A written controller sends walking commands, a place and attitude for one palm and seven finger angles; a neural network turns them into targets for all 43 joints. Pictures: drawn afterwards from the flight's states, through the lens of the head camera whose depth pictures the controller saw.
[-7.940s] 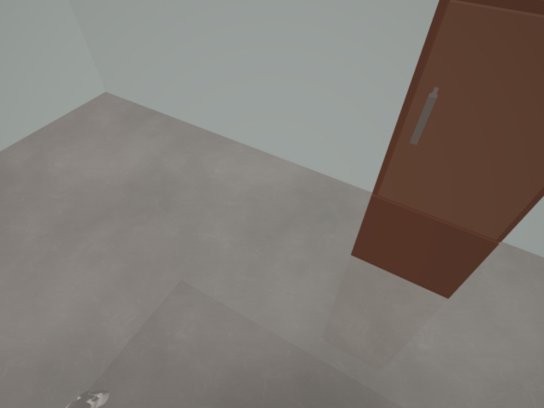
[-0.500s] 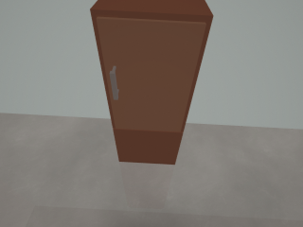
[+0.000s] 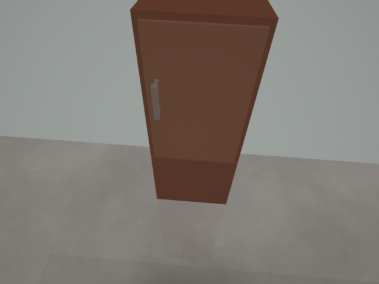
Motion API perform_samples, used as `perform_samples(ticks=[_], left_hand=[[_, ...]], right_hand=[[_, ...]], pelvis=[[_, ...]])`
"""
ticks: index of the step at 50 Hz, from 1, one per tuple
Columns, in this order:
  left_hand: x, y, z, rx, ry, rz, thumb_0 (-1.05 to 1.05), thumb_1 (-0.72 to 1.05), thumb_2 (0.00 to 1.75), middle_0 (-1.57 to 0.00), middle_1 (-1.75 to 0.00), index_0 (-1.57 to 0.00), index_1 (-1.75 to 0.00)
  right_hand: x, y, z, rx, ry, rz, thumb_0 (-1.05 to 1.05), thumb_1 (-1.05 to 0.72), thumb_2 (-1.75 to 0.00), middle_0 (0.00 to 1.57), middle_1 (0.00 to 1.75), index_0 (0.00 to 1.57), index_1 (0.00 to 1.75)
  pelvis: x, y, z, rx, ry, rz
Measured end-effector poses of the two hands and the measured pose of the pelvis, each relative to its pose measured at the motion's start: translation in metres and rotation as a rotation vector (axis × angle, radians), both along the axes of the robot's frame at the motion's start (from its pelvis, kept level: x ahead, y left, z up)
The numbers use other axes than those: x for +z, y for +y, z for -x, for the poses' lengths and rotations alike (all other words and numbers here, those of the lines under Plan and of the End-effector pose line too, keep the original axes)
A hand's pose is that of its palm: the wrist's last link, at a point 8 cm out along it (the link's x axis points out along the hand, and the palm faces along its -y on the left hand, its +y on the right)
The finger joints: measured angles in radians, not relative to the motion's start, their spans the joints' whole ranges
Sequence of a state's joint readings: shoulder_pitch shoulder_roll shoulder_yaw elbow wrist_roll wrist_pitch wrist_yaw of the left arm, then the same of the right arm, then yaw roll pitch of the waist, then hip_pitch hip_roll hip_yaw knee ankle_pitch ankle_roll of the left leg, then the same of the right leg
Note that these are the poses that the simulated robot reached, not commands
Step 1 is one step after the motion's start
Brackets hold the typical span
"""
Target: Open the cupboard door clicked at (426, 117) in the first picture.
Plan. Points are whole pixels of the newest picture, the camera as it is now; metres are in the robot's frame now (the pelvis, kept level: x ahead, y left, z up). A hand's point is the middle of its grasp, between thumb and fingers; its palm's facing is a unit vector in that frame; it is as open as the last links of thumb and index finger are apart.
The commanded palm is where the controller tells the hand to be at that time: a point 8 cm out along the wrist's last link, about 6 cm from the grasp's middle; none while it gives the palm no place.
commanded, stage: look again from close up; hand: left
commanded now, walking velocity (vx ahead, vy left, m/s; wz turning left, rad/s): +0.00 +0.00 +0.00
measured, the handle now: (156, 99) +0.69 +0.17 +0.00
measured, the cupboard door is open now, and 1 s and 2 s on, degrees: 0 0 0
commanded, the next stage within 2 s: shuffle to correct the standing spot in 0.40 s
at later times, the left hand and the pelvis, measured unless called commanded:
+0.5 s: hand out of the picture -0.01 +0.24 -0.16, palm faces +0.09 -0.97 -0.25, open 7.4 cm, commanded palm none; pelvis -0.06 +0.03 +0.00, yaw +0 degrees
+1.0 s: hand out of the picture -0.05 +0.18 -0.19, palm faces +0.01 -1.00 -0.09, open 7.4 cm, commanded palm none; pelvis +0.01 +0.04 -0.01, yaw -3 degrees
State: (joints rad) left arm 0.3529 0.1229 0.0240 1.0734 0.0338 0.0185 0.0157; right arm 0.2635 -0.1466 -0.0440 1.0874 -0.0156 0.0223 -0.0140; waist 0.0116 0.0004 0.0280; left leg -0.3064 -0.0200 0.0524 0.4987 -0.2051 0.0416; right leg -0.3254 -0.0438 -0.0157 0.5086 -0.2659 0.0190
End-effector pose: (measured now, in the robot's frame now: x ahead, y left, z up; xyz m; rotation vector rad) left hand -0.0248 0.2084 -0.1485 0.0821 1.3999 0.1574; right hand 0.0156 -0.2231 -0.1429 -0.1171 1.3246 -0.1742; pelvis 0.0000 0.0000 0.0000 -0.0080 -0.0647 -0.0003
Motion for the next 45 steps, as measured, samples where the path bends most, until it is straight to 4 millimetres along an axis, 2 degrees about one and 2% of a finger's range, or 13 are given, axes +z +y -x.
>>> perform_samples(ticks=[4, 8, 11, 13, 15, 18, 22, 27, 31, 35, 39, 42, 45], left_hand=[[-0.002, -0.001, 0.017, 0.027, 0.012, -0.007, 0.00, 0.91, 0.90, -0.20, -0.30, -0.20, -0.30], [-0.005, -0.004, 0.049, 0.074, 0.037, -0.028, 0.00, 0.91, 0.90, -0.20, -0.30, -0.20, -0.30], [-0.006, -0.003, 0.072, 0.093, 0.090, -0.027, 0.00, 0.91, 0.90, -0.20, -0.30, -0.20, -0.30], [-0.008, 0.005, 0.074, 0.079, 0.107, -0.030, 0.00, 0.91, 0.90, -0.20, -0.30, -0.20, -0.30], [-0.012, 0.017, 0.066, 0.061, 0.085, -0.039, 0.00, 0.91, 0.90, -0.20, -0.30, -0.20, -0.30], [-0.019, 0.041, 0.044, 0.049, 0.008, -0.050, 0.01, 0.91, 0.90, -0.20, -0.30, -0.20, -0.30], [0.001, 0.066, 0.011, 0.023, -0.101, -0.084, 0.01, 0.91, 0.90, -0.20, -0.30, -0.20, -0.30], [0.022, 0.080, -0.011, -0.032, -0.158, -0.119, 0.00, 0.91, 0.90, -0.20, -0.30, -0.19, -0.30], [0.019, 0.075, -0.016, -0.082, -0.135, -0.127, 0.00, 0.91, 0.90, -0.20, -0.29, -0.19, -0.30], [0.017, 0.056, -0.011, -0.121, -0.084, -0.086, 0.00, 0.91, 0.90, -0.19, -0.29, -0.19, -0.30], [0.010, 0.036, 0.000, -0.105, -0.044, -0.039, 0.00, 0.91, 0.90, -0.20, -0.30, -0.19, -0.30], [0.002, 0.024, 0.010, -0.064, -0.010, -0.004, 0.00, 0.91, 0.90, -0.20, -0.30, -0.20, -0.30], [-0.005, 0.018, 0.022, -0.021, 0.042, 0.030, 0.00, 0.91, 0.90, -0.20, -0.30, -0.20, -0.30]], right_hand=[[-0.006, -0.001, 0.003, 0.010, 0.006, -0.007, 0.00, -0.91, -0.89, 0.20, 0.30, 0.20, 0.30], [-0.015, -0.007, -0.003, 0.037, -0.002, -0.016, 0.00, -0.91, -0.89, 0.20, 0.30, 0.20, 0.30], [-0.013, -0.011, -0.008, 0.029, -0.041, -0.002, 0.00, -0.91, -0.89, 0.20, 0.30, 0.20, 0.30], [-0.007, -0.014, -0.005, 0.010, -0.086, 0.020, 0.00, -0.91, -0.89, 0.20, 0.30, 0.20, 0.30], [-0.003, -0.015, 0.007, -0.008, -0.111, 0.046, 0.00, -0.91, -0.89, 0.20, 0.30, 0.20, 0.30], [-0.003, -0.013, 0.037, -0.005, -0.081, 0.091, 0.00, -0.91, -0.89, 0.20, 0.30, 0.20, 0.30], [0.007, -0.005, 0.078, -0.007, 0.031, 0.095, 0.00, -0.91, -0.89, 0.19, 0.30, 0.20, 0.30], [0.014, 0.004, 0.095, -0.015, 0.071, 0.081, 0.00, -0.91, -0.89, 0.20, 0.30, 0.20, 0.30], [0.006, 0.011, 0.100, -0.047, 0.063, 0.047, 0.00, -0.91, -0.89, 0.20, 0.30, 0.20, 0.30], [0.000, 0.021, 0.104, -0.068, 0.072, -0.001, 0.00, -0.91, -0.89, 0.20, 0.30, 0.20, 0.30], [-0.005, 0.026, 0.102, -0.070, 0.100, -0.030, 0.00, -0.91, -0.89, 0.20, 0.30, 0.20, 0.30], [-0.007, 0.026, 0.092, -0.057, 0.122, -0.027, 0.00, -0.91, -0.89, 0.20, 0.30, 0.20, 0.30], [-0.006, 0.026, 0.069, -0.038, 0.122, -0.003, 0.00, -0.91, -0.89, 0.20, 0.30, 0.20, 0.30]], pelvis=[[-0.004, -0.001, 0.008, 0.007, -0.008, -0.010], [-0.012, -0.005, 0.017, 0.021, -0.018, -0.022], [-0.013, -0.001, 0.026, 0.023, -0.009, -0.020], [-0.012, 0.003, 0.031, 0.021, -0.005, -0.017], [-0.014, 0.007, 0.036, 0.017, 0.003, -0.013], [-0.019, 0.016, 0.048, 0.016, 0.014, 0.000], [-0.005, 0.023, 0.057, 0.006, 0.020, 0.002], [0.006, 0.027, 0.059, 0.003, 0.043, 0.015], [0.003, 0.025, 0.059, -0.029, 0.059, -0.011], [0.003, 0.022, 0.055, -0.039, 0.056, -0.011], [-0.001, 0.018, 0.044, -0.040, 0.061, -0.009], [-0.004, 0.019, 0.032, -0.030, 0.068, 0.008], [-0.007, 0.025, 0.017, -0.020, 0.073, 0.025]])
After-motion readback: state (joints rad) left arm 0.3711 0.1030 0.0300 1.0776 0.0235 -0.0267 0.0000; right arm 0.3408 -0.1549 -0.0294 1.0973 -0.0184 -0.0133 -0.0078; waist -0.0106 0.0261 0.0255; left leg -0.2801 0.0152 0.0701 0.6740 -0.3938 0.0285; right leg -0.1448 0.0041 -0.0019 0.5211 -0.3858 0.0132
